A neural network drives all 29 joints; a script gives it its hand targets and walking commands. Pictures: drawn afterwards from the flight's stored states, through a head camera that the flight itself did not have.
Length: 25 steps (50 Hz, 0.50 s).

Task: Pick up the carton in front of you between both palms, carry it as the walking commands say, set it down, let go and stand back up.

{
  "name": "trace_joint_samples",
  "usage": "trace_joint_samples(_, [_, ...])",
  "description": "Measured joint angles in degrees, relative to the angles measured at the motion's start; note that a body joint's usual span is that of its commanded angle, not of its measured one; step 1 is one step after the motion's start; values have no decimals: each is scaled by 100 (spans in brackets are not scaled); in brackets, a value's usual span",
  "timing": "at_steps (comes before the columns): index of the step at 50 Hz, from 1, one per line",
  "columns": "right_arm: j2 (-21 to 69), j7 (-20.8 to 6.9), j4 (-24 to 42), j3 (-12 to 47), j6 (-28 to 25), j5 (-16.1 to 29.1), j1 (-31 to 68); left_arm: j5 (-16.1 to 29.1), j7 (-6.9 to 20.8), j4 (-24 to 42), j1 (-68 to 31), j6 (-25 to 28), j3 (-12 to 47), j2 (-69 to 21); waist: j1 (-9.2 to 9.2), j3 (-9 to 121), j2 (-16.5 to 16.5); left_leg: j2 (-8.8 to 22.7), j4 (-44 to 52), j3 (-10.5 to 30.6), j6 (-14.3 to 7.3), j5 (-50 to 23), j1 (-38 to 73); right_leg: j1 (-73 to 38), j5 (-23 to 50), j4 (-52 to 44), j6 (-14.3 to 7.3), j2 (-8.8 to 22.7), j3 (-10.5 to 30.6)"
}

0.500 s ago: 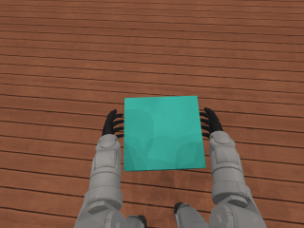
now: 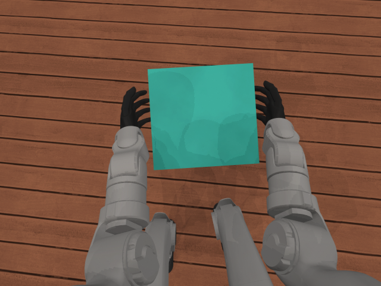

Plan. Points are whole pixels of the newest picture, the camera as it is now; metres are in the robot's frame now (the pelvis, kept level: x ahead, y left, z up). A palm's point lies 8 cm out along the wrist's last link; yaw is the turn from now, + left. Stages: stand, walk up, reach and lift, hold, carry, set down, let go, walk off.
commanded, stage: set down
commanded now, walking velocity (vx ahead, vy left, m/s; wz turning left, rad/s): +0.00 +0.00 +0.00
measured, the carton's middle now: (200, 121) +0.46 -0.06 -0.17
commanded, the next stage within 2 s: none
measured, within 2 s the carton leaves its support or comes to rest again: rests again in 1.72 s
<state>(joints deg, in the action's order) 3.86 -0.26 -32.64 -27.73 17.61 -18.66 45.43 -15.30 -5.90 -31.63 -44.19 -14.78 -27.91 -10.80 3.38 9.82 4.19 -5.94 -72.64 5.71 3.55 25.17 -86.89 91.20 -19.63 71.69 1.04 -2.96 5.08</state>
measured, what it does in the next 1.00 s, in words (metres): lowers itself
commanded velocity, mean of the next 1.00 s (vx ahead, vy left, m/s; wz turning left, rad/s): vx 0.00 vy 0.00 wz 0.00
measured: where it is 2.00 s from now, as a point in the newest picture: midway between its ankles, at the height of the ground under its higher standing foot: (197, 246)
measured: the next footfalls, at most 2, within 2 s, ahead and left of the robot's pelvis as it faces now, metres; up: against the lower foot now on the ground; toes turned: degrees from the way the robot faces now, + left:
none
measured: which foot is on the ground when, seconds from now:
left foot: down 0.00-1.00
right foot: down 0.00-1.00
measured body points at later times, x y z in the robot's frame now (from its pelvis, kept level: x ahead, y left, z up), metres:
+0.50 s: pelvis -0.02 +0.01 -0.13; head +0.27 -0.04 +0.21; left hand +0.49 +0.06 -0.24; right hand +0.44 -0.23 -0.24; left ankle +0.06 +0.14 -0.59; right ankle +0.10 -0.12 -0.59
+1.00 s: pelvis -0.03 +0.01 -0.22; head +0.32 -0.03 +0.06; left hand +0.51 +0.04 -0.38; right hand +0.45 -0.25 -0.39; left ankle +0.06 +0.14 -0.59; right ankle +0.10 -0.12 -0.59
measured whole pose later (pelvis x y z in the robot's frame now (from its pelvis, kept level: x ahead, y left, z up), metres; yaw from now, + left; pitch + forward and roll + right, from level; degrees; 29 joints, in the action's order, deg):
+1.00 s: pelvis -0.03 +0.01 -0.22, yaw +4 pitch +44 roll +3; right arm -11.2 1.4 -45.3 -24.9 15.1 -6.8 67.9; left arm -3.1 -13.8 -53.1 -75.8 -11.3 -15.0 3.7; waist 8.9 -8.4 5.2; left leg -13.6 -117.4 4.2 6.4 33.8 -128.0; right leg 131.7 -27.8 115.7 3.9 -3.3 5.4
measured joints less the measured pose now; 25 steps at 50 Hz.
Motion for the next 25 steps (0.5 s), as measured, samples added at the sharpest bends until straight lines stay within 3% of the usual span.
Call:
trace_joint_samples(12, [-338, 346, -291, 192, -44, 359, 421, 313, -290, -667, -734, 151, 236, 348, 55, 217, 68, -186, -1497, -51, 76, 437, -1627, 1661, -378, 1489, 80, -101, 66])
trace_joint_samples(25, [-722, 279, -689, 190, -141, 636, 1097, 579, -686, -1188, -1558, 280, 481, 680, 283, -215, 125, -417, -2723, -84, 104, 655, -2817, 2800, -577, 2640, 228, -134, 100])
